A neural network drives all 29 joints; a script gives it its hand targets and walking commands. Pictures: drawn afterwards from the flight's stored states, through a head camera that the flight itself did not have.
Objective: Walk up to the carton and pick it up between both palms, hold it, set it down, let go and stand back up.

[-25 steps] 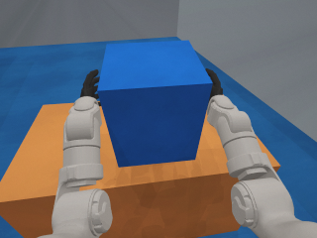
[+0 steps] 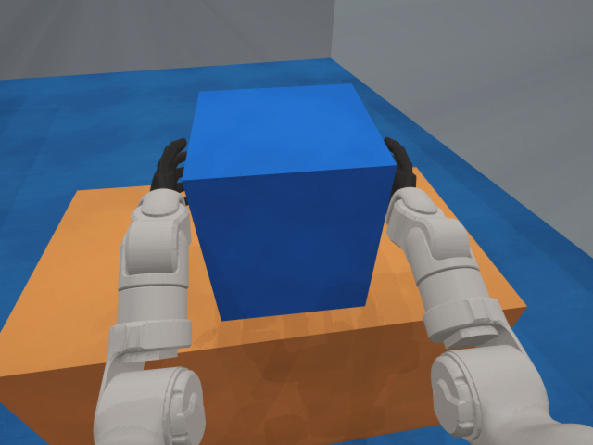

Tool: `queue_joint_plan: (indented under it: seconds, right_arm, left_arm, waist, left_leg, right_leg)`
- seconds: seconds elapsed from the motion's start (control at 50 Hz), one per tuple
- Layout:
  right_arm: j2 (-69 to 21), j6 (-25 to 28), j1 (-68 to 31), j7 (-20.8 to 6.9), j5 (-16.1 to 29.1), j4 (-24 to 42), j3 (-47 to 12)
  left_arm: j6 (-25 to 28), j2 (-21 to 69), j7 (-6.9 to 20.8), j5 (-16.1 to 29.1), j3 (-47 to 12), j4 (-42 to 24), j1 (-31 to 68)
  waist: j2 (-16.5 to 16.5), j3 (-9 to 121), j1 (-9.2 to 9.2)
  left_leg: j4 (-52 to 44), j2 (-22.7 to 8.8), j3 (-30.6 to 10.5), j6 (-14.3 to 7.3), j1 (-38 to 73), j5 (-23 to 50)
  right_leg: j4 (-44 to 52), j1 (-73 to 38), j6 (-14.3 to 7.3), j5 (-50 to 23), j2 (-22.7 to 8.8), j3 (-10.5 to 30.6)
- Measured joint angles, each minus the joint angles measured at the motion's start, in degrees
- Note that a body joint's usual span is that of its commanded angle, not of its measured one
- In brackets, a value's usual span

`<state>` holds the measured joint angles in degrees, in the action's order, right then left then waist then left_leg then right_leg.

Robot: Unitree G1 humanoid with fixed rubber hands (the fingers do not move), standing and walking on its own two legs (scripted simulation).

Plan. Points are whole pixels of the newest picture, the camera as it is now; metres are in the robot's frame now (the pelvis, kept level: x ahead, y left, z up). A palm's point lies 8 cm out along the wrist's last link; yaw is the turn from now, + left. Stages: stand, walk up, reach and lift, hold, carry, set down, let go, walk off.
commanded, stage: hold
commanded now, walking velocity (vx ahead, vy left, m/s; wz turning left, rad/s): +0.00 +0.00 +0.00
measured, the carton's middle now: (285, 203) +0.40 +0.02 +0.17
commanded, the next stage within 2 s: none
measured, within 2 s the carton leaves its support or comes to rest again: neither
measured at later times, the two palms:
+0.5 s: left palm (164, 182) +0.37 +0.17 +0.23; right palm (406, 176) +0.37 -0.13 +0.23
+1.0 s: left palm (168, 200) +0.37 +0.17 +0.20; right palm (396, 197) +0.38 -0.13 +0.20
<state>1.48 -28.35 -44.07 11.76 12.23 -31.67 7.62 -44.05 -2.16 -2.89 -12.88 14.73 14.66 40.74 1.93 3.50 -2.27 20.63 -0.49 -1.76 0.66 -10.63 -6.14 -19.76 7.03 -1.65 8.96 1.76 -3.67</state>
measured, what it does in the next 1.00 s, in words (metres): stands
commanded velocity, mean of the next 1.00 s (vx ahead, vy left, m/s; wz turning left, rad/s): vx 0.00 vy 0.00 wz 0.00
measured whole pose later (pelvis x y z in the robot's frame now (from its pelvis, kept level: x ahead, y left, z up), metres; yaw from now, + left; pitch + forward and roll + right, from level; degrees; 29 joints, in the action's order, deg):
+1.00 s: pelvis +0.00 +0.00 +0.00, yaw +0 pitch -4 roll -1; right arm 1.3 -28.9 -44.1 12.4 12.6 -33.1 7.1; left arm -44.7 -1.6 -2.5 -12.9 16.4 15.4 40.6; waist 1.9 3.5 -2.4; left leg 20.6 -0.5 -1.8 0.7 -10.0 -6.5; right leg -19.7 6.4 -1.7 9.3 1.8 -3.7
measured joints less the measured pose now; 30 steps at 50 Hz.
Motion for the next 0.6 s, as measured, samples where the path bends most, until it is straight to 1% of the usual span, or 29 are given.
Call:
queue_joint_plan:
  seconds: [0.06, 0.1, 0.14, 0.22, 0.26, 0.28, 0.32, 0.38, 0.42, 0.46, 0.54, 0.6]
  right_arm:
    - [0.65, 0.45, 0.04, 0.00, 0.65, 5.61, 0.00]
    - [0.91, 0.59, -0.12, 0.01, 0.65, 7.06, 0.00]
    - [0.90, 0.52, -0.66, 0.02, 0.51, 5.40, 0.00]
    - [0.21, -0.60, -0.89, 0.00, 0.02, -1.09, 0.00]
    - [-0.15, -0.75, -0.85, 0.04, 0.00, -3.37, 0.00]
    - [-0.31, -0.72, -0.66, 0.19, 0.00, -3.34, -0.19]
    - [-0.36, -0.62, -0.25, 0.35, 0.00, -1.88, -0.26]
    - [0.15, -0.31, -0.08, 0.33, 0.28, 2.37, -0.26]
    - [0.53, 0.00, -0.08, 0.35, 0.42, 5.33, -0.26]
    - [0.72, 0.11, -0.23, 0.35, 0.42, 5.95, -0.26]
    - [0.38, -0.07, -0.67, 0.32, 0.27, 0.92, -0.26]
    - [-0.17, -0.16, -0.68, 0.31, -0.02, -3.39, -0.26]
  left_arm:
    - [1.10, -0.15, -0.38, -0.01, -1.42, -4.75, 0.00]
    - [1.91, 0.06, -0.39, 0.00, -1.24, -5.50, 0.30]
    - [1.93, 0.58, 0.01, 0.01, 0.33, -3.92, 0.98]
    - [0.07, 1.02, 1.55, 0.00, 3.47, 1.23, 1.12]
    - [-0.75, 0.82, 1.41, -0.01, 3.62, 2.68, 0.85]
    - [-0.80, 0.74, 0.90, -0.04, 3.14, 2.56, 0.52]
    - [-0.74, 0.35, 0.38, 0.00, 1.59, 1.10, -0.16]
    - [0.10, -0.16, 0.12, -0.01, -0.40, -2.24, -0.26]
    - [1.40, -0.03, 0.05, -0.01, -0.75, -4.10, -0.19]
    - [2.02, 0.19, 0.07, -0.01, -0.44, -4.26, 0.10]
    - [1.23, 1.03, 0.80, 0.00, 2.43, -0.17, 0.74]
    - [0.08, 0.88, 0.72, -0.02, 3.20, 3.01, 0.68]
  waist:
    - [-0.03, 0.17, 0.00]
    - [-0.03, 0.77, 0.00]
    - [-0.03, 1.14, -0.02]
    - [-0.03, 1.07, -0.02]
    - [-0.03, 0.67, -0.02]
    - [-0.03, 0.37, -0.02]
    - [-0.04, 0.00, -0.03]
    - [-0.04, -0.01, -0.03]
    - [-0.04, 0.20, -0.03]
    - [-0.04, 0.64, -0.05]
    - [-0.04, 0.93, -0.06]
    - [-0.04, 0.71, -0.06]
  left_leg:
    - [0.00, 0.00, 0.00, 0.02, 0.00, -0.07]
    - [0.00, 0.00, 0.00, -0.04, 0.01, -0.15]
    - [-0.02, 0.00, 0.00, -0.15, 0.16, -0.18]
    - [-0.06, 0.00, 0.00, -0.26, 0.45, -0.15]
    - [-0.06, 0.00, 0.00, -0.21, 0.45, -0.09]
    - [-0.06, 0.00, 0.00, -0.16, 0.45, -0.07]
    - [-0.06, 0.00, 0.00, -0.03, 0.46, -0.07]
    - [-0.06, 0.00, 0.00, 0.05, 0.46, -0.11]
    - [-0.06, 0.00, 0.00, 0.03, 0.46, -0.15]
    - [-0.06, 0.00, 0.00, -0.05, 0.46, -0.19]
    - [-0.06, 0.00, 0.00, -0.20, 0.57, -0.19]
    - [-0.06, 0.00, 0.00, -0.18, 0.56, -0.18]
  right_leg:
    - [0.00, 0.00, 0.00, 0.05, 0.00, 0.00]
    - [0.00, -0.01, 0.00, 0.14, 0.00, 0.00]
    - [0.00, -0.16, 0.00, 0.20, 0.01, 0.00]
    - [0.01, -0.43, 0.00, 0.22, 0.02, 0.00]
    - [0.01, -0.43, 0.00, 0.18, 0.01, 0.00]
    - [0.01, -0.43, 0.00, 0.15, 0.01, 0.00]
    - [0.01, -0.43, 0.00, 0.13, 0.00, 0.00]
    - [0.01, -0.43, 0.00, 0.13, 0.00, 0.00]
    - [0.01, -0.44, 0.00, 0.16, 0.00, 0.00]
    - [0.01, -0.44, 0.00, 0.21, 0.01, 0.00]
    - [0.01, -0.55, 0.00, 0.24, 0.01, 0.00]
    - [0.01, -0.54, 0.00, 0.24, 0.01, 0.00]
